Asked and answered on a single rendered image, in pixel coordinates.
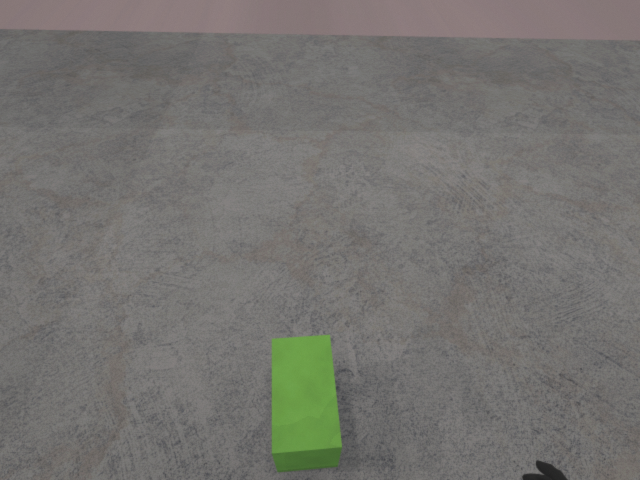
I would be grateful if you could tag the carton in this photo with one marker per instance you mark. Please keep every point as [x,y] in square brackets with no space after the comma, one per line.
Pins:
[305,420]

